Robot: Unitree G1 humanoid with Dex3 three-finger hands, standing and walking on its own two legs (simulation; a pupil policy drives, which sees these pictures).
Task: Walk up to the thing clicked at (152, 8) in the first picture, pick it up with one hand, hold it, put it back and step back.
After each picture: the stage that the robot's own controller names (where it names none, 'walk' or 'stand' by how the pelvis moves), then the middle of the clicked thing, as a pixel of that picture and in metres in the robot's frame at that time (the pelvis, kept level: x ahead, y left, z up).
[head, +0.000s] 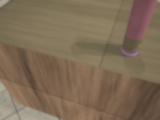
stand; (136, 27) +0.53 -0.16 +0.13
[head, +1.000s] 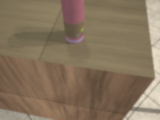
sink last; (72, 9) +0.52 +0.07 +0.17
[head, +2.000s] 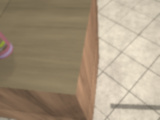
rise first; out of the picture +0.43 +0.34 +0.18
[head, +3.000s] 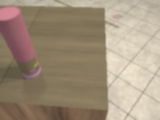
stand; (21, 47) +0.41 +0.24 +0.14
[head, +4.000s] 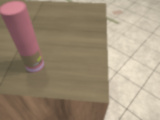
stand; (26, 42) +0.44 +0.22 +0.13
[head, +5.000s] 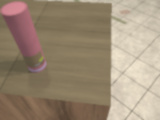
stand; (27, 42) +0.44 +0.22 +0.14
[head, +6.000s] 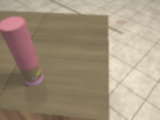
stand; (25, 56) +0.40 +0.23 +0.13
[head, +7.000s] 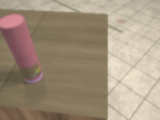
stand; (24, 53) +0.40 +0.23 +0.13
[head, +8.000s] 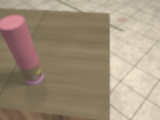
stand; (25, 55) +0.40 +0.22 +0.13
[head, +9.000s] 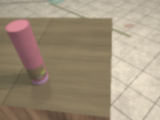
rise first; (30, 56) +0.41 +0.24 +0.13
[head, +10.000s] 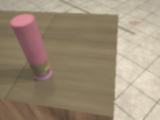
go down; (34, 51) +0.41 +0.23 +0.13
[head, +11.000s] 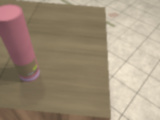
go down; (20, 49) +0.40 +0.22 +0.14
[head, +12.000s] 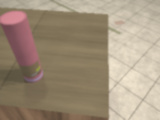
go down; (25, 51) +0.41 +0.22 +0.14
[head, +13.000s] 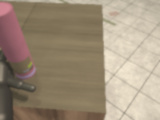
close; (14, 46) +0.41 +0.23 +0.15
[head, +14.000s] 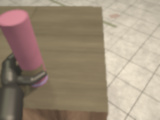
lift; (28, 54) +0.38 +0.19 +0.16
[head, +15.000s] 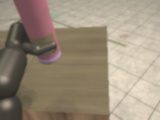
lift; (36, 19) +0.34 +0.13 +0.34
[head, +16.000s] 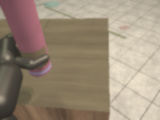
hold; (28, 33) +0.34 +0.17 +0.28
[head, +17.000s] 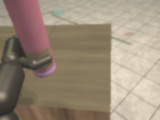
hold; (32, 34) +0.33 +0.15 +0.30
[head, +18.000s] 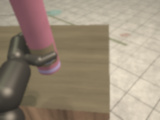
crouch; (37, 31) +0.34 +0.14 +0.30
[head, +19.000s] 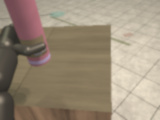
crouch; (27, 22) +0.36 +0.17 +0.32
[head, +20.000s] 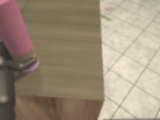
lower; (16, 38) +0.42 +0.21 +0.17
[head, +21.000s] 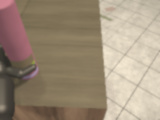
lower; (16, 44) +0.40 +0.21 +0.17
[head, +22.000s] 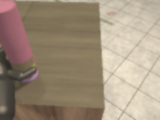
lower; (17, 47) +0.39 +0.21 +0.17
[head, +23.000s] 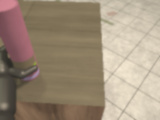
lower; (18, 45) +0.40 +0.21 +0.17
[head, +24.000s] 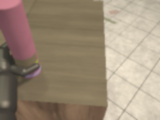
loosen; (21, 43) +0.40 +0.21 +0.17
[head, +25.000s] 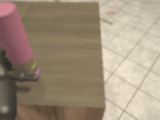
withdraw; (17, 48) +0.40 +0.21 +0.17
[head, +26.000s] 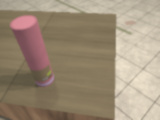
sink last; (36, 55) +0.38 +0.21 +0.15
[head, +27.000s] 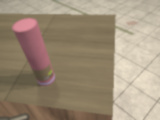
stand; (37, 56) +0.39 +0.21 +0.13
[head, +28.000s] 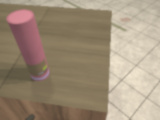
stand; (32, 50) +0.40 +0.21 +0.14
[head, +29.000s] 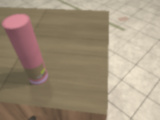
stand; (29, 54) +0.39 +0.22 +0.13
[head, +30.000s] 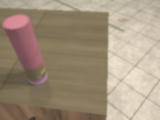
stand; (29, 54) +0.39 +0.22 +0.13
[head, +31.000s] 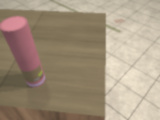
walk; (26, 56) +0.39 +0.22 +0.13
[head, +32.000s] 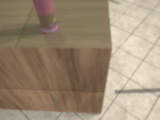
walk; (43, 2) +0.60 +0.19 +0.16
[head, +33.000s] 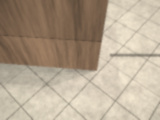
walk; out of the picture +0.96 +0.16 +0.17
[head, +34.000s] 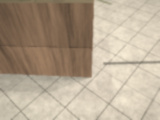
stand; out of the picture +1.08 +0.24 +0.15
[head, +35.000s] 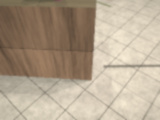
stand; out of the picture +1.07 +0.21 +0.13
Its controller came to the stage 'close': yes
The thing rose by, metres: 0.19
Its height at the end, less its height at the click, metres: +0.00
